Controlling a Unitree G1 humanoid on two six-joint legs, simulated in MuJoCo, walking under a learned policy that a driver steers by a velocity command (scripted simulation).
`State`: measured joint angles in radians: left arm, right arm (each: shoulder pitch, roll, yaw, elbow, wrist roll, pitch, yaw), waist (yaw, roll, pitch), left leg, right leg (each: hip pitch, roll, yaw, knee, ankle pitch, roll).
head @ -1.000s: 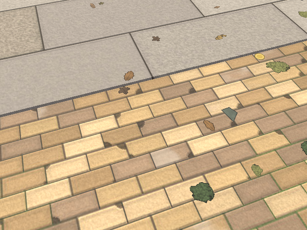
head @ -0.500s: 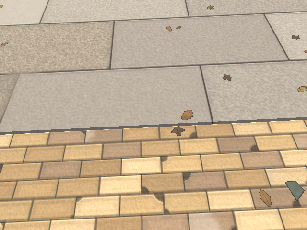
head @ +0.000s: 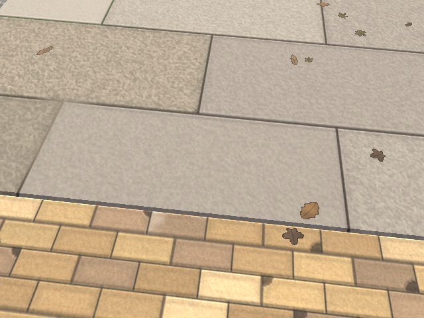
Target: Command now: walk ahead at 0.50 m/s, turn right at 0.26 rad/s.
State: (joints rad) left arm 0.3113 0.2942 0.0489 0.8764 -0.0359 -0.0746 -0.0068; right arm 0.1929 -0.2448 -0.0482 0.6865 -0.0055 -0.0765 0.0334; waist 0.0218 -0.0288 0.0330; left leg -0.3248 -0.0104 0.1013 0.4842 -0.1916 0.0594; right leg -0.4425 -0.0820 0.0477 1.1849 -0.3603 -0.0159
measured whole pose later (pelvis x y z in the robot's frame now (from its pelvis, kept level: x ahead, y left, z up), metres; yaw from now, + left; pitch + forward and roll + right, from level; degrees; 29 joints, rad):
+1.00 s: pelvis +0.54 -0.12 -0.01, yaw -32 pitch +2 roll +1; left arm 0.32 0.29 0.06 0.73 -0.02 -0.02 0.02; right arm 0.10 -0.26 -0.05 0.70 -0.02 -0.11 0.03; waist 0.02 -0.03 0.02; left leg -0.42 -0.03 0.01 0.52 -0.15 0.03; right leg -0.35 0.10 0.17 1.18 -0.52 0.02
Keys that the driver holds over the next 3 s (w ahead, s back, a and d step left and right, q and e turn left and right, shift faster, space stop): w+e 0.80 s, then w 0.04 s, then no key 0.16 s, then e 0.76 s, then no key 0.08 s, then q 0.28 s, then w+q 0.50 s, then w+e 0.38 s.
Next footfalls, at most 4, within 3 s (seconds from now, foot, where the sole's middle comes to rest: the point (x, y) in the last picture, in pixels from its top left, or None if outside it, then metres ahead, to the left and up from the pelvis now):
0.42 right None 0.36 -0.17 -0.77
0.90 left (246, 250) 0.69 -0.09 -0.77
1.40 right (316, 289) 0.56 -0.31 -0.77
1.84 left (265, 240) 0.73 -0.16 -0.77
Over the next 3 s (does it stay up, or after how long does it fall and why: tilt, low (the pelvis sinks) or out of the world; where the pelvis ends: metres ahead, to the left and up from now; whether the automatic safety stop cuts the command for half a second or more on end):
stays up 0.88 -0.31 -0.01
